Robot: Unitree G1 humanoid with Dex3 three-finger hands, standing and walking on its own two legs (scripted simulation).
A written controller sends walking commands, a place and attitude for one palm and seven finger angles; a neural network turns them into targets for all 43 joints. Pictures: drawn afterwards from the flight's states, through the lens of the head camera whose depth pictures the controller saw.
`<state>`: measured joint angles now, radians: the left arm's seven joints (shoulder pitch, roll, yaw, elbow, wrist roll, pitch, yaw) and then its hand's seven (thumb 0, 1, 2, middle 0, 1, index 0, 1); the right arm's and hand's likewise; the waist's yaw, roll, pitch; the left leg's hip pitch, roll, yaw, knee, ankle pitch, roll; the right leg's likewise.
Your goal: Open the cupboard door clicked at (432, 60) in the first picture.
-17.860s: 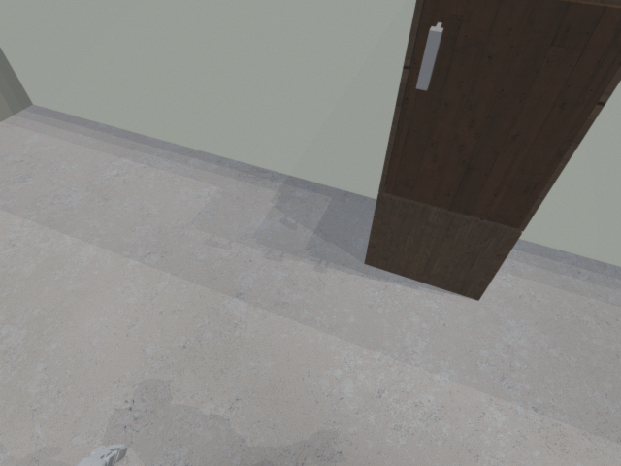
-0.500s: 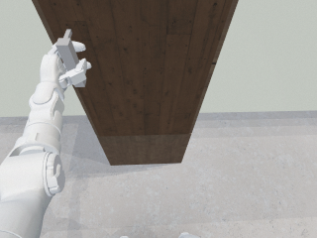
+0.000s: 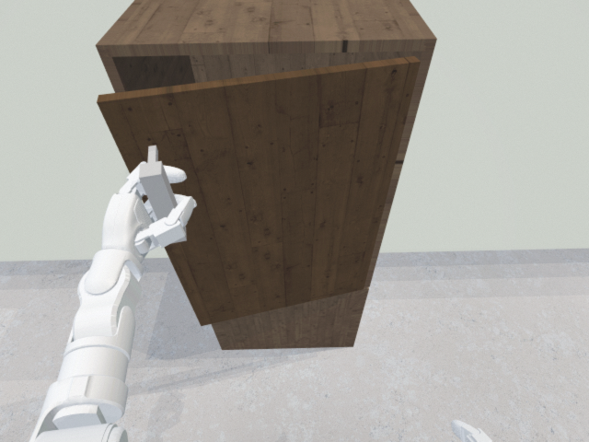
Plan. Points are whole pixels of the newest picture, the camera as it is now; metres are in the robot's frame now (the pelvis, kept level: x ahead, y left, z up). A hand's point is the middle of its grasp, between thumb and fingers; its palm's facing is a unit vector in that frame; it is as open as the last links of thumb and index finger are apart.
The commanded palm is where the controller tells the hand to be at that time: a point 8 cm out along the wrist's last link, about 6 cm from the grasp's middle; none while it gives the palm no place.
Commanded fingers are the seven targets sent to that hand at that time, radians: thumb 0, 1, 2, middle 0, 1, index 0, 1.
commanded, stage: pull the door open along its arc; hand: left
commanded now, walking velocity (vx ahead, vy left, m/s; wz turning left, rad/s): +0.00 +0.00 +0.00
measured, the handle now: (165, 194) +0.43 +0.19 +0.13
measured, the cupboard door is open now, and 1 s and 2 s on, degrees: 13 38 40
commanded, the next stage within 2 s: open thumb and fingers to let go in 0.62 s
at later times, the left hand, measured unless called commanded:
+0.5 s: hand (229, 292) +0.27 +0.08 +0.13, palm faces +0.44 -0.90 +0.02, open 6.1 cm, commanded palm +0.20 +0.11 +0.12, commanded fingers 0.00 0.90 0.90 -0.40 -1.35 -0.40 -1.35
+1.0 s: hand (235, 306) +0.25 +0.07 +0.13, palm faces +0.42 -0.91 +0.00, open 7.9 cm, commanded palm +0.19 +0.09 +0.12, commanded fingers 0.00 -0.15 0.45 -0.32 -1.24 -0.32 -1.24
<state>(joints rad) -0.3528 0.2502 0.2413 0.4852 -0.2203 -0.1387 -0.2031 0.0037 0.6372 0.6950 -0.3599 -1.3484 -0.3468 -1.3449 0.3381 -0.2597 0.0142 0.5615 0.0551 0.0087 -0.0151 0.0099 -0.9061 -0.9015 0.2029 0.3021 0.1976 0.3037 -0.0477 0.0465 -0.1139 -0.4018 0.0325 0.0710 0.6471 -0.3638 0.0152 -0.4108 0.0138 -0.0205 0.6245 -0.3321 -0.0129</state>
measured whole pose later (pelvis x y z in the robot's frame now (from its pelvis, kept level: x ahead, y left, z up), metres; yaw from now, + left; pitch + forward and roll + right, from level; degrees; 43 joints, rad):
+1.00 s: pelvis -0.02 -0.03 +0.01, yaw +5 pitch -3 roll +0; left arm 0.12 -0.08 -0.24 -0.19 0.04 0.15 0.52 0.01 0.38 0.68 -0.37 -1.30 -0.36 -1.30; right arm 0.13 -0.18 0.02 0.60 -0.04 0.08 0.00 0.01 -0.91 -0.90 0.20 0.30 0.20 0.30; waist 0.03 0.06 -0.01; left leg -0.21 0.03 -0.01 0.56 -0.29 -0.02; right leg -0.19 0.01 -0.10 0.55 -0.30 -0.05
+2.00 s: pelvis -0.04 -0.01 +0.00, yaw +4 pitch -4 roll +0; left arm 0.18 0.07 -0.21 -0.23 -0.11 0.10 0.02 -0.01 -0.51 0.30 -0.17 -0.34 -0.17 -0.35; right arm 0.18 -0.20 0.07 0.53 0.02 0.01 -0.02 0.01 -0.91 -0.90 0.20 0.30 0.20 0.30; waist 0.02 0.04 -0.02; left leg -0.23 0.00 0.01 0.60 -0.30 0.00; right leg -0.22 -0.01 -0.08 0.59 -0.30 -0.03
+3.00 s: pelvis -0.02 -0.02 -0.01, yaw +5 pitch +0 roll -1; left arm 0.57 0.20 0.03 -0.46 -0.23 -0.08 -0.20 -0.01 -0.51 0.30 -0.15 -0.30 -0.15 -0.30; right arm 0.26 -0.24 0.04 0.50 0.04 -0.20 -0.05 0.01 -0.90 -0.90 0.20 0.30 0.20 0.30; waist 0.04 0.06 -0.05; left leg -0.35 0.02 -0.02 0.73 -0.38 -0.01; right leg -0.32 0.00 -0.11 0.70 -0.37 -0.04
